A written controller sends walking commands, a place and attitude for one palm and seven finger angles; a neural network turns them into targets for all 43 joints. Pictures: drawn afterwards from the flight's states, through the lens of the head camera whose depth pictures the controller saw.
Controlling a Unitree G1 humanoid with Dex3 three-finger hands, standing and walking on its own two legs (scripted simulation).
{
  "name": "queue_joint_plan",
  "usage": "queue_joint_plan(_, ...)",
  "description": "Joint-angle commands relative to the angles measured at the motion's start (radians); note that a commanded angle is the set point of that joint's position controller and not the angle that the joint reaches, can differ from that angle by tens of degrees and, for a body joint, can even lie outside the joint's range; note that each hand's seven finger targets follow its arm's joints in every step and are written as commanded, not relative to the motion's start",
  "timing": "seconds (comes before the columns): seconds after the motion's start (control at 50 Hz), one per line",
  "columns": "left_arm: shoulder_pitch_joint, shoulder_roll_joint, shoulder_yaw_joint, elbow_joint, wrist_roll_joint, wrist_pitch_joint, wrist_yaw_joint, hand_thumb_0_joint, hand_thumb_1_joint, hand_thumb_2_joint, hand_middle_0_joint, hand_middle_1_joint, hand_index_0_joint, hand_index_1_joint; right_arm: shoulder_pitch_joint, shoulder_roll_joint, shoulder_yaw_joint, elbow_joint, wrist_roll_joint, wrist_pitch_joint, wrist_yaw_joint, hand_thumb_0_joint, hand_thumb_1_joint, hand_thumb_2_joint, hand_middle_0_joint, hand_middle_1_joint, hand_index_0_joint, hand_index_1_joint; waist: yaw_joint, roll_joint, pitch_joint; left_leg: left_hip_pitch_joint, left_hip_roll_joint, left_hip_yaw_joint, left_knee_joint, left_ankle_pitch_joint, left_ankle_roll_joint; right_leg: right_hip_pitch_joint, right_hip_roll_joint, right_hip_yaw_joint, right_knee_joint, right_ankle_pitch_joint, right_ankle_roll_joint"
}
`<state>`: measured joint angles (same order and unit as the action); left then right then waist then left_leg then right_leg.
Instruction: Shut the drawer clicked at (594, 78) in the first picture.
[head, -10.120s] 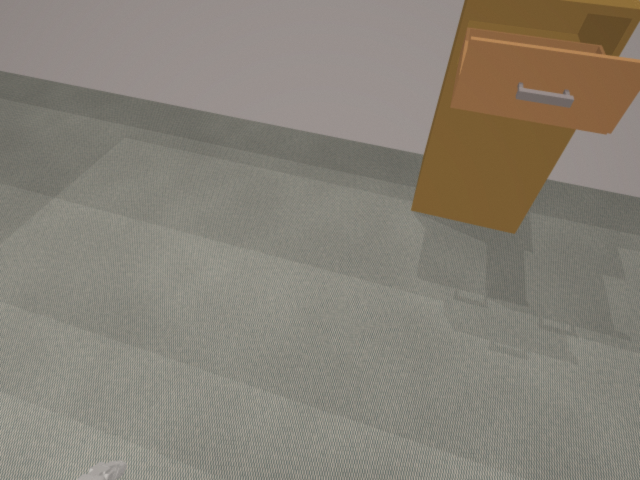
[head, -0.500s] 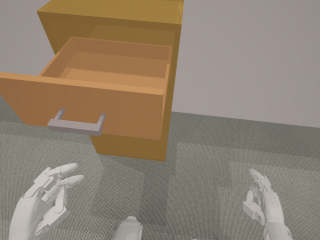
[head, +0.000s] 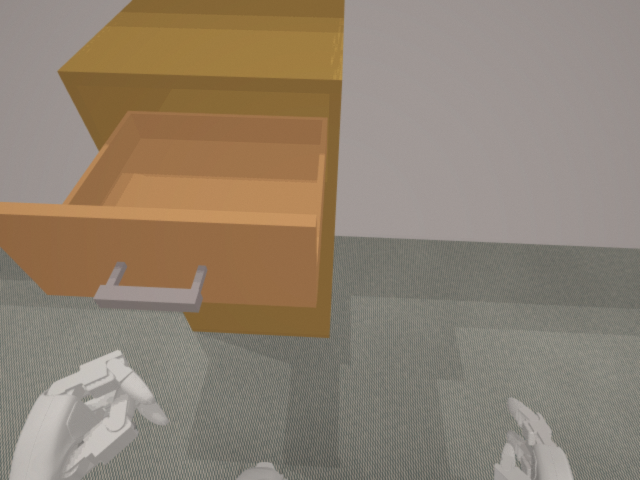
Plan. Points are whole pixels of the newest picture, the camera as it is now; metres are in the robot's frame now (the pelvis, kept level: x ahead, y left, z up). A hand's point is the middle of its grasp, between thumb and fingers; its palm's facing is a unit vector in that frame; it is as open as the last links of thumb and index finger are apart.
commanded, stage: raise the hand and make a fist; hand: left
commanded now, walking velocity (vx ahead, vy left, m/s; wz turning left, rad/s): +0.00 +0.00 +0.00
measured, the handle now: (154, 284) +0.34 +0.24 +0.06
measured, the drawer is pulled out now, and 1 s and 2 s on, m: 0.29 0.29 0.29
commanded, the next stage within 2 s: bring the fist close to the handle in 0.92 s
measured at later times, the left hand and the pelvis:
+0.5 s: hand (114, 401) +0.17 +0.19 +0.14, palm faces +0.05 -0.99 -0.10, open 3.2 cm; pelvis +0.01 +0.00 +0.02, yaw +1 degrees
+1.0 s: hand (99, 402) +0.16 +0.20 +0.15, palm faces +0.08 -0.99 -0.11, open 3.3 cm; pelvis +0.01 -0.02 +0.03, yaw +1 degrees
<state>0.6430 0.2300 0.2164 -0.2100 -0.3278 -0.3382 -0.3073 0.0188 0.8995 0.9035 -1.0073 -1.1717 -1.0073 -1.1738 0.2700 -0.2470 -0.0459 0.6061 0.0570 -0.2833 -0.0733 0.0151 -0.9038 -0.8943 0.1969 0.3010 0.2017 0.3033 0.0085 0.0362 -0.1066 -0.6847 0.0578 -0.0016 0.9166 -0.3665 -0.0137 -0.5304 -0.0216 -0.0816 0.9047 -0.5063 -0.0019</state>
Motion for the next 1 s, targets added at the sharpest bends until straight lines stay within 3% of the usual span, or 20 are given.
queue_joint_plan(0.0, -0.007, 0.122, 0.056, -0.286, 0.012, -0.056, 0.045, 0.0, 0.9, 0.9, -1.2, -1.383, -1.2, -1.383, -0.127, -0.084, -0.018, -0.195, 0.002, -0.078, 0.0, 0.0, -0.9, -0.9, 0.2, 0.3, 0.2, 0.3, 0.018, 0.027, -0.108, 0.24, -0.043, -0.027, -0.156, 0.113, 0.044, -0.053, 0.038, 0.0, -0.171, 0.173, -0.007)
queue_joint_plan(0.06, -0.012, 0.136, 0.068, -0.3, 0.029, -0.018, 0.074, 0.0, 0.9, 0.9, -1.26, -1.448, -1.26, -1.448, -0.142, -0.083, -0.01, -0.199, 0.002, -0.063, 0.0, 0.0, -0.9, -0.9, 0.2, 0.3, 0.2, 0.3, 0.024, 0.024, -0.091, 0.25, -0.038, -0.03, -0.175, 0.107, 0.043, -0.028, 0.04, -0.005, -0.186, 0.179, -0.007)
queue_joint_plan(0.08, 0.006, 0.106, 0.039, -0.31, 0.03, -0.001, 0.075, 0.0, 0.9, 0.9, -1.28, -1.47, -1.28, -1.47, -0.138, -0.077, -0.006, -0.211, 0.006, -0.059, 0.002, 0.0, -0.9, -0.9, 0.2, 0.3, 0.2, 0.3, 0.025, 0.03, -0.089, 0.258, -0.039, -0.026, -0.185, 0.1, 0.042, -0.028, 0.04, -0.01, -0.189, 0.175, -0.007)
queue_joint_plan(0.16, -0.024, 0.123, 0.045, -0.333, 0.034, 0.062, 0.079, 0.0, 0.9, 0.9, -1.36, -1.557, -1.36, -1.557, -0.158, -0.078, 0.012, -0.22, 0.005, -0.049, 0.001, 0.0, -0.9, -0.9, 0.2, 0.3, 0.2, 0.3, 0.025, 0.034, -0.054, 0.274, -0.035, -0.032, -0.209, 0.094, 0.042, -0.002, 0.044, -0.015, -0.216, 0.185, -0.007)
queue_joint_plan(0.22, -0.042, 0.103, 0.008, -0.381, 0.03, 0.097, 0.07, 0.0, 0.9, 0.9, -1.4, -1.6, -1.4, -1.6, -0.154, -0.076, 0.024, -0.236, 0.008, -0.053, 0.004, 0.0, -0.9, -0.9, 0.2, 0.3, 0.2, 0.3, 0.021, 0.048, -0.049, 0.3, -0.034, -0.033, -0.227, 0.095, 0.039, 0.007, 0.044, -0.02, -0.228, 0.192, -0.006)
queue_joint_plan(0.26, -0.043, 0.13, 0.037, -0.388, 0.034, 0.12, 0.076, 0.0, 0.9, 0.9, -1.4, -1.6, -1.4, -1.6, -0.166, -0.079, 0.028, -0.231, 0.005, -0.054, 0.003, 0.0, -0.9, -0.9, 0.2, 0.3, 0.2, 0.3, 0.028, 0.035, -0.043, 0.306, -0.035, -0.035, -0.232, 0.106, 0.041, 0.024, 0.046, -0.021, -0.239, 0.206, -0.006)
queue_joint_plan(0.28, -0.034, 0.114, 0.027, -0.386, 0.032, 0.131, 0.076, 0.0, 0.9, 0.9, -1.4, -1.6, -1.4, -1.6, -0.155, -0.073, 0.031, -0.235, 0.008, -0.052, 0.003, 0.0, -0.9, -0.9, 0.2, 0.3, 0.2, 0.3, 0.027, 0.02, -0.035, 0.312, -0.034, -0.035, -0.24, 0.103, 0.039, 0.021, 0.048, -0.024, -0.244, 0.203, -0.006)
queue_joint_plan(0.36, -0.066, 0.142, 0.057, -0.417, 0.027, 0.156, 0.078, 0.0, 0.9, 0.9, -1.4, -1.6, -1.4, -1.6, -0.168, -0.076, 0.039, -0.231, 0.009, -0.063, -0.002, 0.0, -0.9, -0.9, 0.2, 0.3, 0.2, 0.3, 0.033, 0.025, -0.026, 0.327, -0.037, -0.036, -0.256, 0.081, 0.038, 0.039, 0.048, -0.02, -0.272, 0.18, -0.006)
queue_joint_plan(0.44, -0.098, 0.134, 0.044, -0.454, 0.016, 0.17, 0.064, 0.0, 0.9, 0.9, -1.4, -1.6, -1.4, -1.6, -0.161, -0.078, 0.046, -0.231, 0.015, -0.08, -0.005, 0.0, -0.9, -0.9, 0.2, 0.3, 0.2, 0.3, 0.026, 0.037, -0.033, 0.357, -0.04, -0.029, -0.267, 0.097, 0.038, 0.055, 0.044, -0.016, -0.291, 0.197, -0.003)
queue_joint_plan(0.52, -0.074, 0.164, 0.097, -0.41, 0.003, 0.195, 0.062, 0.0, 0.9, 0.9, -1.4, -1.6, -1.4, -1.6, -0.166, -0.077, 0.043, -0.215, 0.02, -0.1, -0.013, 0.0, -0.9, -0.9, 0.2, 0.3, 0.2, 0.3, 0.039, -0.005, -0.025, 0.358, -0.043, -0.023, -0.277, 0.109, 0.038, 0.085, 0.042, -0.005, -0.319, 0.213, -0.001)
queue_joint_plan(0.56, -0.038, 0.164, 0.122, -0.366, -0.007, 0.206, 0.052, 0.0, 0.9, 0.9, -1.4, -1.6, -1.4, -1.6, -0.186, -0.076, 0.041, -0.204, 0.023, -0.104, -0.015, 0.0, -0.9, -0.9, 0.2, 0.3, 0.2, 0.3, 0.053, 0.004, -0.003, 0.353, -0.047, -0.019, -0.278, 0.122, 0.038, 0.097, 0.043, 0.002, -0.336, 0.234, -0.003)
queue_joint_plan(0.62, -0.06, 0.182, 0.143, -0.359, -0.025, 0.201, 0.035, 0.0, 0.9, 0.9, -1.4, -1.6, -1.4, -1.6, -0.177, -0.079, 0.037, -0.204, 0.027, -0.112, -0.022, 0.0, -0.9, -0.9, 0.2, 0.3, 0.2, 0.3, 0.046, -0.038, 0.001, 0.35, -0.05, -0.011, -0.278, 0.133, 0.037, 0.1, 0.038, 0.018, -0.349, 0.245, 0.005)
queue_joint_plan(0.68, -0.049, 0.179, 0.149, -0.367, -0.03, 0.175, 0.024, 0.0, 0.9, 0.9, -1.4, -1.6, -1.4, -1.6, -0.173, -0.076, 0.035, -0.195, 0.026, -0.128, -0.022, 0.0, -0.9, -0.9, 0.2, 0.3, 0.2, 0.3, 0.047, 0.008, -0.002, 0.369, -0.054, -0.004, -0.271, 0.153, 0.037, 0.105, 0.036, 0.028, -0.357, 0.267, 0.004)
queue_joint_plan(0.72, -0.058, 0.193, 0.16, -0.366, -0.038, 0.157, 0.013, 0.0, 0.9, 0.9, -1.4, -1.6, -1.4, -1.6, -0.171, -0.08, 0.034, -0.193, 0.025, -0.141, -0.021, 0.0, -0.9, -0.9, 0.2, 0.3, 0.2, 0.3, 0.046, -0.01, -0.016, 0.367, -0.055, -0.005, -0.264, 0.168, 0.037, 0.116, 0.033, 0.034, -0.353, 0.295, 0.007)
queue_joint_plan(0.76, -0.069, 0.206, 0.183, -0.358, -0.044, 0.138, 0.006, 0.0, 0.9, 0.9, -1.4, -1.6, -1.4, -1.6, -0.176, -0.083, 0.032, -0.178, 0.024, -0.151, -0.021, 0.0, -0.9, -0.9, 0.2, 0.3, 0.2, 0.3, 0.05, 0.01, -0.003, 0.368, -0.056, -0.003, -0.257, 0.174, 0.037, 0.123, 0.031, 0.047, -0.363, 0.305, 0.006)
queue_joint_plan(0.8, -0.061, 0.21, 0.193, -0.324, -0.048, 0.134, -0.005, 0.0, 0.9, 0.9, -1.4, -1.6, -1.4, -1.6, -0.17, -0.083, 0.028, -0.177, 0.027, -0.156, -0.025, 0.0, -0.9, -0.9, 0.2, 0.3, 0.2, 0.3, 0.047, -0.023, -0.01, 0.366, -0.055, -0.003, -0.258, 0.175, 0.036, 0.12, 0.03, 0.052, -0.363, 0.312, 0.011)
queue_joint_plan(0.82, -0.072, 0.201, 0.186, -0.324, -0.052, 0.13, -0.013, 0.0, 0.9, 0.9, -1.4, -1.6, -1.4, -1.6, -0.173, -0.085, 0.029, -0.176, 0.029, -0.16, -0.026, 0.0, -0.9, -0.9, 0.2, 0.3, 0.2, 0.3, 0.045, -0.001, -0.002, 0.372, -0.057, -0.001, -0.256, 0.179, 0.036, 0.118, 0.027, 0.056, -0.364, 0.323, 0.013)
queue_joint_plan(0.86, -0.078, 0.222, 0.213, -0.297, -0.057, 0.132, -0.018, 0.0, 0.9, 0.9, -1.4, -1.6, -1.4, -1.6, -0.178, -0.086, 0.028, -0.164, 0.028, -0.163, -0.03, 0.0, -0.9, -0.9, 0.2, 0.3, 0.2, 0.3, 0.047, -0.019, 0.005, 0.364, -0.056, -0.005, -0.25, 0.179, 0.037, 0.129, 0.022, 0.073, -0.379, 0.336, 0.018)
queue_joint_plan(0.94, -0.116, 0.216, 0.202, -0.283, -0.067, 0.137, -0.045, 0.0, 0.9, 0.9, -1.4, -1.6, -1.4, -1.6, -0.177, -0.09, 0.03, -0.168, 0.031, -0.17, -0.036, 0.0, -0.9, -0.9, 0.2, 0.3, 0.2, 0.3, 0.039, -0.033, 0.009, 0.372, -0.056, -0.006, -0.257, 0.173, 0.038, 0.122, 0.019, 0.078, -0.383, 0.335, 0.026)
queue_joint_plan(0.98, -0.106, 0.216, 0.203, -0.277, -0.065, 0.14, -0.051, 0.0, 0.9, 0.9, -1.4, -1.6, -1.4, -1.6, -0.176, -0.087, 0.034, -0.165, 0.029, -0.173, -0.038, 0.0, -0.9, -0.9, 0.2, 0.3, 0.2, 0.3, 0.043, -0.009, 0.011, 0.378, -0.057, -0.004, -0.258, 0.177, 0.038, 0.124, 0.018, 0.083, -0.391, 0.337, 0.023)
